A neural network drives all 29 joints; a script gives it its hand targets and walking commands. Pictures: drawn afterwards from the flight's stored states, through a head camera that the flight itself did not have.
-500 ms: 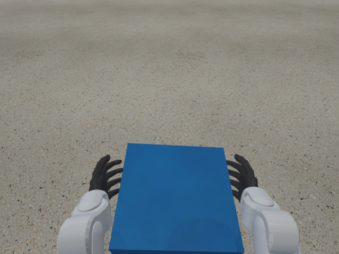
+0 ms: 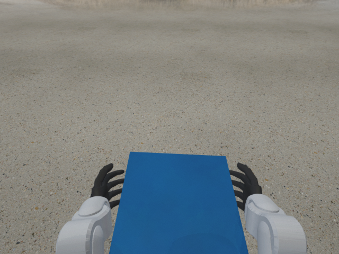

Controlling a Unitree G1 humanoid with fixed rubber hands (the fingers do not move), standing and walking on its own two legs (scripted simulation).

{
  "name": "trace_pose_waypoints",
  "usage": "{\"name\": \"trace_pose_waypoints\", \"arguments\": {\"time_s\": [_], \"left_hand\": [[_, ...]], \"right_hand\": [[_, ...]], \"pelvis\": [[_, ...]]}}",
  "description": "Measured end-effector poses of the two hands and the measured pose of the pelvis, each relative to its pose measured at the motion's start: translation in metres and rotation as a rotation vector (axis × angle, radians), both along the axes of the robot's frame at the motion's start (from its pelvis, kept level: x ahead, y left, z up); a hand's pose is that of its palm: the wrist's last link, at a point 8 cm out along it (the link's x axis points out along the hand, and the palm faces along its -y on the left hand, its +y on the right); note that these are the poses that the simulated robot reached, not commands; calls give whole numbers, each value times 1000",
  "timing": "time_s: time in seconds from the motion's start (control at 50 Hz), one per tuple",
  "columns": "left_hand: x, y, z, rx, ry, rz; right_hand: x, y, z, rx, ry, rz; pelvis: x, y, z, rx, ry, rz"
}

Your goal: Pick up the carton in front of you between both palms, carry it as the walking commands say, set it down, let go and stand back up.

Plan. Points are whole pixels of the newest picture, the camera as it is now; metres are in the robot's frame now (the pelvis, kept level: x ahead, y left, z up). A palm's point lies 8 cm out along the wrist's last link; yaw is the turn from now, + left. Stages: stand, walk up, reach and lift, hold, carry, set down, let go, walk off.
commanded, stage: carry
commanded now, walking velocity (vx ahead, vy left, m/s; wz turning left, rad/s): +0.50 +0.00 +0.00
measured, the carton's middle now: (174, 224) +0.22 +0.01 +0.02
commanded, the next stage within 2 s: none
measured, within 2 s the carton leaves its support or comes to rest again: neither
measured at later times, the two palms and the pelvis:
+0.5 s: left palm (125, 110) +0.53 +0.15 +0.11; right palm (221, 110) +0.53 -0.15 +0.11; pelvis +0.30 +0.00 +0.00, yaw +0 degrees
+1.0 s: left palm (128, 92) +0.65 +0.16 +0.11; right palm (212, 92) +0.66 -0.14 +0.10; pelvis +0.41 +0.00 +0.00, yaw +1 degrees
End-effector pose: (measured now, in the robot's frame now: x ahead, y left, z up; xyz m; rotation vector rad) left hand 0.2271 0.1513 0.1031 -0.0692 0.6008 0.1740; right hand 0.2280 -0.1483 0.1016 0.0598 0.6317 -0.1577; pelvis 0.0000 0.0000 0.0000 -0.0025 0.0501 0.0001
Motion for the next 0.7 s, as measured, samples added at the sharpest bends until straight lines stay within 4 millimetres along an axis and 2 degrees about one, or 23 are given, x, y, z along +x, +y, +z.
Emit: {"name": "trace_pose_waypoints", "arguments": {"time_s": [0.04,0.08,0.14,0.24,0.32,0.4,0.46,0.52,0.58,0.7], "left_hand": [[36,11,-12,-14,0,-2],[66,18,-22,-24,39,-9],[99,21,-25,-22,99,-32],[151,20,-14,-26,102,-61],[194,19,0,-35,55,-56],[241,16,10,-26,7,-26],[279,7,13,-11,-27,-8],[319,-6,8,12,-50,1],[348,-12,2,40,10,1],[375,-10,0,35,65,17]], "right_hand": [[35,11,-9,-16,1,0],[62,17,-18,-25,40,-8],[87,21,-22,-21,101,-33],[129,21,-9,-27,106,-65],[177,20,6,-26,59,-55],[233,16,14,-20,11,-23],[276,7,13,-9,-23,-4],[321,-5,2,11,-48,8],[350,-11,-11,43,11,3],[379,-9,-13,39,66,19]], "pelvis": [[30,10,-11,12,2,-9],[53,19,-11,16,12,-17],[81,27,2,-5,20,-29],[134,32,20,-27,22,-23],[183,29,26,-32,18,-11],[233,18,22,-23,7,-11],[273,7,13,-10,-4,-7],[311,-6,-4,0,-8,8],[330,-11,-3,-13,6,14],[358,-12,9,1,7,17]]}}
